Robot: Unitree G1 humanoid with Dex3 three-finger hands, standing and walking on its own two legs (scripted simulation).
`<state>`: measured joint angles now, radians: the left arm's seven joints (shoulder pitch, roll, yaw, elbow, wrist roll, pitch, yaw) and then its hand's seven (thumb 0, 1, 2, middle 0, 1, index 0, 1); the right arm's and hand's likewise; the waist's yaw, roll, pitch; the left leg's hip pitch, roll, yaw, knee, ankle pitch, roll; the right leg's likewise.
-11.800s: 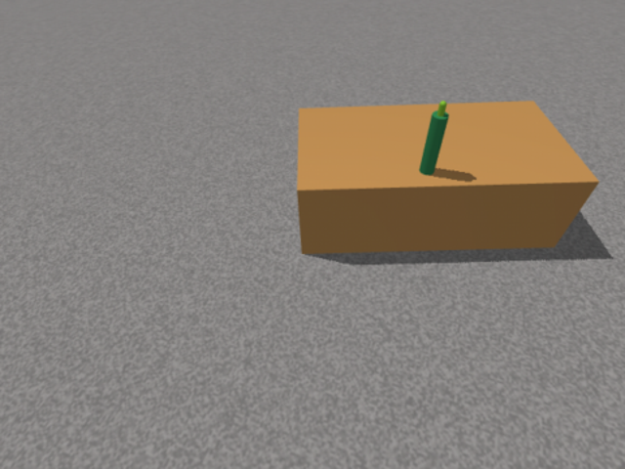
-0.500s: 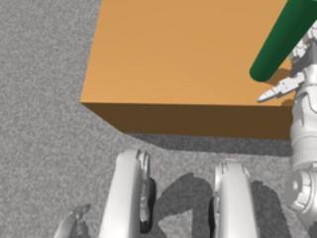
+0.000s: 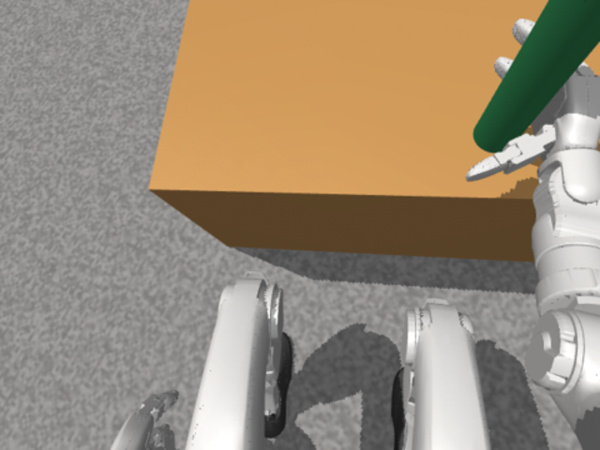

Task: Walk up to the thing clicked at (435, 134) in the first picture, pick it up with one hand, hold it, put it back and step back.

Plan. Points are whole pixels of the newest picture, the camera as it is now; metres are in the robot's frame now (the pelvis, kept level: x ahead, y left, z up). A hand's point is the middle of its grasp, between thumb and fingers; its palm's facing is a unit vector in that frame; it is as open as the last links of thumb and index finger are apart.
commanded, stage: close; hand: right
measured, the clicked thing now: (546, 60) +0.54 -0.17 +0.08
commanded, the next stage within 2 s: settle in 0.50 s
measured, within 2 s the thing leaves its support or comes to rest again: leaves its support in 0.90 s
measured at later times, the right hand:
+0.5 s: hand (506, 104) +0.53 -0.16 +0.02, palm faces +0.00 +1.00 -0.02, open 7.9 cm
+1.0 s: hand (516, 95) +0.53 -0.16 +0.04, palm faces +0.02 +1.00 -0.04, open 7.1 cm
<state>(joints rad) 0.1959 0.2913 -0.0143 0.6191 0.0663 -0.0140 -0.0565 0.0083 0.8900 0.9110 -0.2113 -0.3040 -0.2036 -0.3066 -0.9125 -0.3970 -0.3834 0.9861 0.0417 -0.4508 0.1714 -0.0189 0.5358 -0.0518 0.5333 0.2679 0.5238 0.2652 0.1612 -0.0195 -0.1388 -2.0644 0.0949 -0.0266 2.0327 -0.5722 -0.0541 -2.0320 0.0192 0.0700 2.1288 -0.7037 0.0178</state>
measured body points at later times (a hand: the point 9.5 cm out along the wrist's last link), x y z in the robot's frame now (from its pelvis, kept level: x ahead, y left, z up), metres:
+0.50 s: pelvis +0.00 +0.00 +0.00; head +0.22 -0.03 +0.40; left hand +0.08 +0.28 -0.11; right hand +0.53 -0.21 +0.02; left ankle +0.12 +0.15 -0.38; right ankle +0.08 -0.12 -0.38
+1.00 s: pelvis +0.00 +0.00 +0.03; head +0.21 -0.02 +0.43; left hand +0.07 +0.28 -0.09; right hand +0.52 -0.21 +0.04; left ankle +0.12 +0.15 -0.38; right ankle +0.08 -0.12 -0.38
